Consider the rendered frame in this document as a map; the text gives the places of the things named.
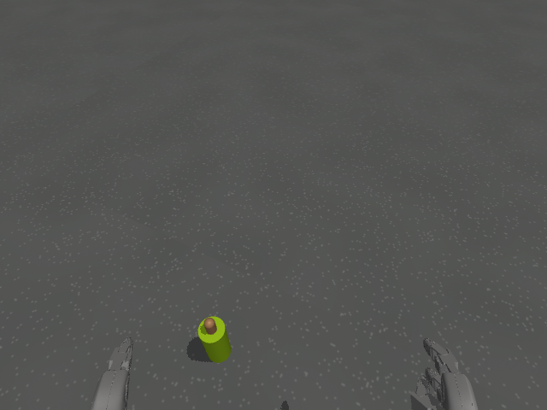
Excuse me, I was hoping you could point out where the left robot hand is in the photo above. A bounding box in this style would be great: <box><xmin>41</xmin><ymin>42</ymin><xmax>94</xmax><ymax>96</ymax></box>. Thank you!
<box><xmin>90</xmin><ymin>337</ymin><xmax>133</xmax><ymax>410</ymax></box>

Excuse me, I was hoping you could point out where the right robot hand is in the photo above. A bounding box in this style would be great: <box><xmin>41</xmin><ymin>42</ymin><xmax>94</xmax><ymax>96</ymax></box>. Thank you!
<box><xmin>410</xmin><ymin>338</ymin><xmax>479</xmax><ymax>410</ymax></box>

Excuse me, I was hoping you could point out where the bottle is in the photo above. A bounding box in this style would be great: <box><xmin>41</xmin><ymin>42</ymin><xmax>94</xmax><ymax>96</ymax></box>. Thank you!
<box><xmin>198</xmin><ymin>316</ymin><xmax>231</xmax><ymax>363</ymax></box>

